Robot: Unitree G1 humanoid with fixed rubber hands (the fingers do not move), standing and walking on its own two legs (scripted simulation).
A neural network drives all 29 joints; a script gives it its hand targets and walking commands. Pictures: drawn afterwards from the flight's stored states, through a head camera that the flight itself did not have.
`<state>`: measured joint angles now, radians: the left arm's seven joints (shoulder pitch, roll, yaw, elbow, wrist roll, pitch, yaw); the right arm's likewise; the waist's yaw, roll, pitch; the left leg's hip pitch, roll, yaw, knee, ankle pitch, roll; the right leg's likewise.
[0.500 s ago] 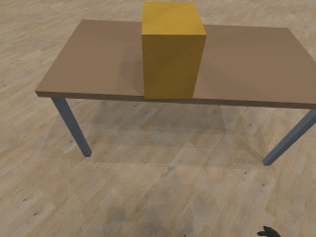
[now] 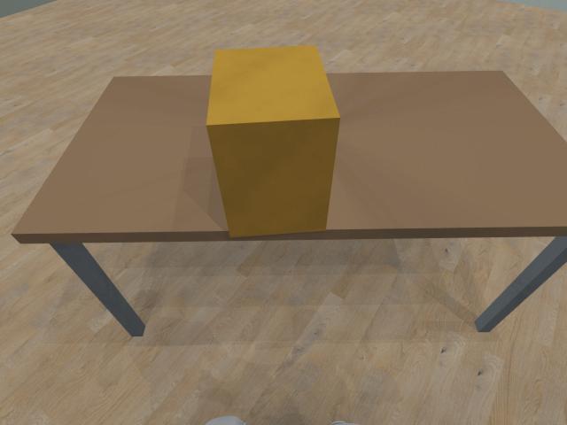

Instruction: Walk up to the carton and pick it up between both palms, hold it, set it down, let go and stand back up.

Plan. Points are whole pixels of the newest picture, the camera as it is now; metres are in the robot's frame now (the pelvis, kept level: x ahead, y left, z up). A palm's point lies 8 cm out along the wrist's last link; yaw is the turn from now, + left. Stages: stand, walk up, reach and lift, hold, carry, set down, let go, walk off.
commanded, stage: walk up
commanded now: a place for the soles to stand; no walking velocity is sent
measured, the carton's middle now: (272, 143) +0.64 +0.03 +0.03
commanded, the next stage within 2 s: reach and lift in 1.90 s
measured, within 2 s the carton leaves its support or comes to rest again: neither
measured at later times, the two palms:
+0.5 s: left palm (89, 365) +0.25 +0.33 -0.11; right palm (489, 407) +0.17 -0.28 -0.08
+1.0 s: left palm (124, 324) +0.32 +0.29 -0.11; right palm (487, 361) +0.25 -0.32 -0.11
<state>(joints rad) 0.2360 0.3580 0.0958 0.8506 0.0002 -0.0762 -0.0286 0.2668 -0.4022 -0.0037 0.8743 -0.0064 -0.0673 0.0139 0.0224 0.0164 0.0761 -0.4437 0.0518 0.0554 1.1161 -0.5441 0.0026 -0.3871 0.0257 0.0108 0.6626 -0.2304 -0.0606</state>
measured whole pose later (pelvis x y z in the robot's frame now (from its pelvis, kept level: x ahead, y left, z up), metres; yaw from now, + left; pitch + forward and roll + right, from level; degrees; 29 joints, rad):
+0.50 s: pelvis +0.14 +0.04 +0.01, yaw -2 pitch -3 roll -2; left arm 0.24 0.36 0.09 0.85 0.00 -0.04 -0.03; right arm 0.31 -0.40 -0.01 0.87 -0.01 -0.09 0.02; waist -0.04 -0.02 0.08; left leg -0.22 0.06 0.09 0.67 -0.40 0.02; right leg -0.47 0.03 0.02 1.00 -0.36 -0.02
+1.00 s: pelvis +0.21 +0.00 -0.01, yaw -3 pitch -1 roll +0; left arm 0.22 0.36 0.07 0.87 0.00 -0.03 0.01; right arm 0.27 -0.40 -0.01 0.87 0.00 -0.03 0.01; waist -0.03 -0.01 0.09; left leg -0.34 0.05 0.05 0.73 -0.36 -0.01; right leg -0.40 0.03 0.02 0.74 -0.31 -0.03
